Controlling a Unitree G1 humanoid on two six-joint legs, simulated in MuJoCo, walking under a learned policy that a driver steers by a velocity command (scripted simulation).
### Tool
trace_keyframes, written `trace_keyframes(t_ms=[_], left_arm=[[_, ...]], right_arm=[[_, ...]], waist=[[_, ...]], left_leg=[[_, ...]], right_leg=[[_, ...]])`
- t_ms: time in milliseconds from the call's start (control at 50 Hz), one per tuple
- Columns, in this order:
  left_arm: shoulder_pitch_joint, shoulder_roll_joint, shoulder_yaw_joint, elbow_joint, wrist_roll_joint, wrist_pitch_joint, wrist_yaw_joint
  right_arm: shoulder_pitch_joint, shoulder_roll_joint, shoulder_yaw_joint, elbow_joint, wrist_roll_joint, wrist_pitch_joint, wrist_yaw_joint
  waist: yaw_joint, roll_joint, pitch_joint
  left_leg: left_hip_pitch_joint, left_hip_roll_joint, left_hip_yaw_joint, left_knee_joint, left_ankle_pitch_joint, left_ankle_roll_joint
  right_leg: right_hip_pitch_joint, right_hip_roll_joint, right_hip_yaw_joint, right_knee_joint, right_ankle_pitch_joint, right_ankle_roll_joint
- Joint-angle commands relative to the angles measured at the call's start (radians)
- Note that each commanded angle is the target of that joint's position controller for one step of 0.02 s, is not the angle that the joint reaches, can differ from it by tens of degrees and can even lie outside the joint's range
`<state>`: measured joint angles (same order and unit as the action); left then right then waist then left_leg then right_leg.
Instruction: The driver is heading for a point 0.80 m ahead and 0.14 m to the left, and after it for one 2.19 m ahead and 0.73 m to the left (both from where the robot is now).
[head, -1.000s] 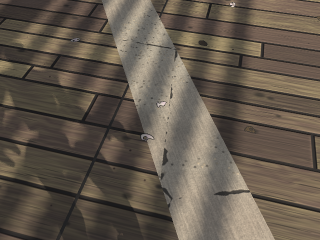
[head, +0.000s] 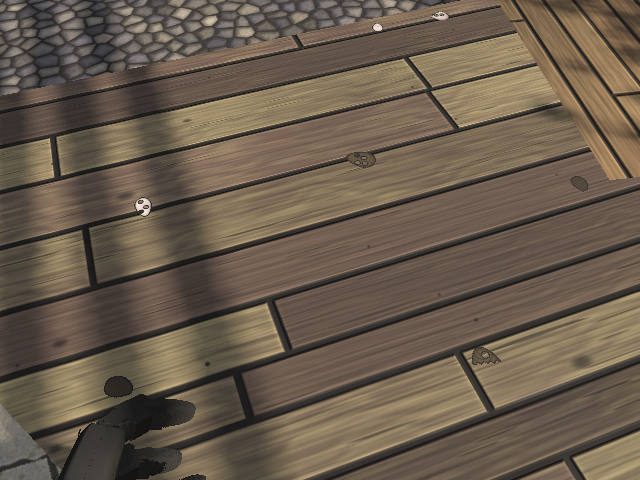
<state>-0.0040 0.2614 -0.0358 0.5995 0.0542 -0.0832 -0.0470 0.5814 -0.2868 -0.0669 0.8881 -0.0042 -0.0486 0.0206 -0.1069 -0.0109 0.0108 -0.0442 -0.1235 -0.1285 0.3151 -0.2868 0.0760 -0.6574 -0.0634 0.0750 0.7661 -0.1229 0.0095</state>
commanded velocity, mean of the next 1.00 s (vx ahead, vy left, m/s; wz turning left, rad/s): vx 0.81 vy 0.00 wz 0.40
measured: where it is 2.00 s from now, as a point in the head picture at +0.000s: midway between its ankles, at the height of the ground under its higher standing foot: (172, 294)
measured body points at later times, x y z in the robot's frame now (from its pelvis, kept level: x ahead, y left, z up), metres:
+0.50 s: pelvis +0.46 +0.03 -0.03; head +0.49 +0.05 +0.42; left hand +0.28 +0.27 -0.15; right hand +0.82 -0.06 -0.07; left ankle +0.61 +0.17 -0.71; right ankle +0.28 -0.16 -0.73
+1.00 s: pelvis +0.84 +0.20 -0.04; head +0.87 +0.21 +0.41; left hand +0.85 +0.50 -0.13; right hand +1.07 -0.01 -0.15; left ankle +0.64 +0.19 -0.65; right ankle +1.00 +0.22 -0.74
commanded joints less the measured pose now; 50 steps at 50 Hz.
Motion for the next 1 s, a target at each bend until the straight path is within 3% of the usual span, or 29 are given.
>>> trace_keyframes(t_ms=[20, 80, 100, 120, 140, 160, 180, 220, 320, 420, 480, 520, 540, 560, 580, 600, 620, 640, 700, 740, 760, 800, 840, 880, 920, 940, 960, 980, 1000], left_arm=[[-0.056, 0.088, 0.018, -0.069, -0.021, -0.006, -0.001], [0.029, 0.143, 0.046, -0.042, -0.016, -0.014, 0.027], [0.157, 0.166, 0.063, -0.006, -0.011, -0.019, 0.040], [0.334, 0.214, 0.086, 0.022, 0.000, -0.025, 0.062], [0.493, 0.289, 0.112, 0.036, 0.031, -0.024, 0.082], [0.442, 0.332, 0.126, 0.038, 0.015, -0.010, 0.078], [0.347, 0.228, 0.113, 0.030, 0.008, -0.006, 0.076], [0.306, 0.125, 0.090, 0.057, 0.003, -0.014, 0.066], [0.349, 0.080, 0.083, 0.154, -0.035, -0.049, 0.052], [0.300, 0.142, 0.094, 0.181, -0.031, -0.061, 0.054], [0.379, 0.227, 0.114, 0.190, -0.030, -0.043, 0.065], [0.328, 0.285, 0.130, 0.162, -0.020, -0.006, 0.076], [0.307, 0.277, 0.130, 0.146, -0.013, 0.005, 0.071], [0.325, 0.150, 0.102, 0.135, -0.002, 0.000, 0.053], [0.442, 0.135, 0.081, 0.026, -0.037, -0.013, 0.054], [0.328, 0.194, 0.083, 0.038, -0.030, -0.029, 0.057], [0.319, 0.179, 0.076, 0.049, -0.043, -0.031, 0.060], [0.300, 0.155, 0.067, 0.063, -0.033, -0.024, 0.061], [0.398, 0.102, 0.064, 0.134, -0.030, 0.043, 0.046], [0.342, 0.074, 0.064, 0.124, -0.040, 0.050, 0.036], [0.281, 0.101, 0.084, 0.112, -0.119, 0.020, 0.052], [0.206, 0.065, 0.072, 0.095, -0.097, -0.013, 0.036], [0.113, 0.032, 0.069, 0.061, -0.074, -0.027, 0.007], [0.200, 0.071, 0.094, 0.063, -0.077, -0.021, -0.023], [0.412, 0.160, 0.142, 0.101, -0.074, 0.004, -0.026], [0.587, 0.205, 0.167, 0.138, -0.072, 0.018, -0.013], [0.621, 0.209, 0.161, 0.164, -0.075, 0.027, 0.011], [0.464, 0.246, 0.141, 0.081, -0.005, 0.007, 0.020], [0.335, 0.279, 0.160, -0.012, 0.004, 0.012, 0.021]], right_arm=[[-0.155, -0.202, -0.053, -0.125, 0.017, -0.037, 0.005], [-0.109, -0.222, -0.060, -0.112, 0.015, -0.027, -0.005], [-0.115, -0.237, -0.063, -0.110, 0.013, -0.025, -0.004], [-0.141, -0.210, -0.057, -0.122, 0.013, -0.033, -0.001], [-0.125, -0.057, -0.019, -0.160, 0.022, -0.042, -0.009], [-0.078, -0.058, -0.003, -0.215, 0.038, -0.031, -0.009], [-0.170, -0.106, -0.009, -0.193, 0.012, -0.011, -0.015], [-0.286, -0.100, -0.009, -0.197, -0.013, 0.007, 0.009], [-0.435, -0.041, 0.012, -0.296, -0.032, 0.061, 0.050], [-0.585, -0.054, 0.037, -0.362, -0.026, 0.056, 0.086], [-0.532, -0.093, 0.028, -0.333, -0.024, 0.050, 0.077], [-0.235, -0.160, -0.006, -0.249, -0.025, 0.043, 0.059], [-0.043, -0.207, -0.036, -0.178, -0.025, 0.041, 0.035], [-0.118, -0.271, -0.061, -0.169, -0.009, 0.055, 0.009], [-0.204, -0.377, -0.073, -0.242, -0.039, 0.064, 0.003], [-0.180, -0.298, -0.066, -0.255, -0.031, 0.066, -0.014], [-0.212, -0.254, -0.052, -0.223, -0.032, 0.053, -0.027], [-0.254, -0.202, -0.033, -0.206, -0.033, 0.030, -0.029], [-0.287, -0.121, 0.005, -0.168, -0.021, -0.033, -0.015], [-0.294, -0.120, 0.007, -0.140, -0.020, -0.054, -0.005], [-0.410, -0.071, 0.011, -0.180, -0.001, -0.074, -0.014], [-0.438, -0.096, 0.010, -0.187, 0.006, -0.074, -0.043], [-0.324, -0.133, 0.005, -0.153, 0.005, -0.059, -0.075], [-0.326, -0.157, -0.002, -0.156, -0.002, -0.032, -0.094], [-0.410, -0.166, -0.014, -0.197, 0.002, -0.007, -0.103], [-0.494, -0.156, -0.012, -0.224, 0.009, -0.001, -0.096], [-0.509, -0.048, 0.013, -0.238, -0.013, -0.005, -0.062], [-0.274, 0.047, 0.038, -0.260, -0.014, -0.009, -0.034], [-0.198, -0.073, 0.032, -0.261, 0.002, -0.018, -0.015]], waist=[[0.079, 0.068, 0.060], [0.108, 0.051, -0.039], [0.176, 0.025, -0.126], [0.264, 0.009, -0.225], [0.285, -0.176, -0.371], [0.211, -0.345, -0.445], [0.203, -0.177, -0.257], [0.189, -0.040, -0.068], [0.114, -0.080, 0.029], [0.082, -0.027, 0.107], [0.044, -0.062, 0.031], [-0.117, -0.095, -0.126], [-0.187, -0.041, -0.204], [-0.088, 0.206, -0.140], [0.024, 0.308, -0.371], [-0.044, 0.062, -0.342], [0.015, -0.003, -0.155], [0.069, -0.085, -0.052], [0.169, -0.093, 0.032], [0.164, -0.027, 0.077], [0.148, 0.040, 0.055], [0.120, 0.031, 0.020], [0.056, 0.037, -0.026], [0.091, 0.109, -0.084], [0.207, 0.156, -0.157], [0.324, 0.093, -0.179], [0.303, -0.188, -0.119], [0.096, -0.334, -0.223], [0.108, -0.197, -0.418]], left_leg=[[-0.354, 0.203, -0.227, -0.212, 0.296, 0.130], [-0.165, 0.199, -0.215, 0.035, 0.603, 0.078], [-0.176, 0.156, -0.177, 0.241, 0.679, 0.054], [-0.319, 0.117, -0.147, 0.508, 0.556, 0.033], [-0.539, 0.043, -0.056, 0.842, -0.058, 0.029], [-0.698, 0.045, 0.016, 1.046, -0.191, 0.032], [-0.792, 0.126, 0.038, 1.090, -0.085, 0.038], [-0.772, 0.184, 0.055, 1.009, -0.011, 0.021], [-0.811, 0.241, 0.085, 0.928, 0.045, -0.004], [-0.581, 0.190, 0.235, 0.537, 0.312, 0.032], [-0.399, 0.065, 0.338, 0.454, 0.247, 0.089], [-0.075, 0.015, 0.296, 0.442, 0.150, 0.143], [0.199, 0.009, 0.220, 0.379, 0.110, 0.174], [0.319, 0.155, -0.023, 0.300, 0.078, 0.200], [0.567, 0.433, -0.606, 0.116, 0.028, 0.387], [0.489, 0.434, -0.634, -0.011, -0.089, 0.351], [0.287, 0.429, -0.533, -0.039, -0.056, 0.308], [0.088, 0.402, -0.425, -0.037, 0.151, 0.272], [-0.232, 0.360, -0.103, -0.051, 0.727, 0.212], [-0.247, 0.294, 0.067, -0.082, 0.920, 0.157], [-0.205, 0.261, 0.105, -0.070, 0.868, 0.102], [-0.191, 0.185, 0.232, -0.067, 0.781, 0.037], [-0.096, 0.184, 0.261, -0.011, 0.820, -0.001], [-0.046, 0.197, 0.282, 0.110, 0.899, -0.045], [-0.094, 0.223, 0.277, 0.337, 1.031, -0.074], [-0.207, 0.200, 0.268, 0.614, 0.890, -0.094], [-0.377, 0.027, 0.276, 1.003, -0.134, -0.122], [-0.633, -0.067, 0.070, 1.336, -0.428, -0.165], [-0.635, -0.027, -0.072, 1.363, -0.317, -0.137]], right_leg=[[0.363, 0.054, -0.075, -0.143, 0.192, 0.014], [0.469, 0.097, -0.074, -0.242, 0.050, -0.009], [0.624, 0.101, -0.082, -0.254, -0.007, -0.022], [0.854, -0.014, 0.017, -0.236, -0.131, -0.049], [1.093, -0.323, 0.391, -0.307, -0.525, -0.104], [1.085, -0.443, 0.837, -0.496, -0.716, -0.188], [0.953, -0.382, 0.708, -0.505, -0.734, -0.191], [0.742, -0.287, 0.375, -0.507, -0.341, -0.156], [0.630, -0.220, 0.009, -0.585, 0.108, -0.105], [0.512, -0.127, -0.297, -0.676, 0.346, -0.054], [0.653, -0.142, -0.339, -0.458, 1.033, -0.030], [0.611, -0.189, -0.310, -0.049, 1.179, -0.044], [0.442, -0.161, -0.302, 0.282, 0.932, -0.039], [0.146, 0.044, -0.295, 0.691, -0.209, -0.016], [-0.148, 0.097, -0.094, 0.962, -0.377, 0.001], [-0.203, 0.038, -0.012, 0.920, -0.242, -0.010], [-0.190, -0.006, -0.028, 0.839, -0.199, -0.019], [-0.111, -0.047, -0.029, 0.743, -0.191, -0.019], [0.142, -0.050, 0.004, 0.543, -0.261, -0.008], [0.135, -0.021, -0.029, 0.359, -0.156, -0.023], [0.081, -0.027, 0.001, 0.302, -0.082, -0.015], [0.141, 0.008, -0.095, 0.015, 0.187, -0.013], [0.190, 0.078, -0.171, -0.163, 0.416, -0.001], [0.298, 0.135, -0.199, -0.199, 0.417, -0.008], [0.508, 0.178, -0.197, -0.147, 0.285, -0.052], [0.674, 0.138, -0.121, -0.199, 0.313, -0.104], [0.753, 0.037, 0.018, -0.255, 0.661, -0.149], [0.888, -0.163, 0.500, -0.211, 0.924, -0.357], [0.916, -0.264, 0.731, -0.386, 0.519, -0.448]])
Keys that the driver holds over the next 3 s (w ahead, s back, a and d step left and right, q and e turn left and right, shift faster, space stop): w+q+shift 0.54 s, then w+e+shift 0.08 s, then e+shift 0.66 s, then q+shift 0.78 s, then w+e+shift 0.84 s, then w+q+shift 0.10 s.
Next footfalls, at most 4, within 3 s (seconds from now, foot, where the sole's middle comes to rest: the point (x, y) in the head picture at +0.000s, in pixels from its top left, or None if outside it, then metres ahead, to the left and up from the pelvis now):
0.12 right None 0.32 -0.15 -0.78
0.56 left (229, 412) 0.66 0.17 -0.78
0.94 right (200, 276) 1.04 0.24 -0.78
1.50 left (120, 280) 1.05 0.44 -0.78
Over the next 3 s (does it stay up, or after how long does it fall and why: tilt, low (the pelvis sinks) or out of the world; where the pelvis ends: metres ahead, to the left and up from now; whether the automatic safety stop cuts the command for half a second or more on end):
stays up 1.47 0.49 -0.01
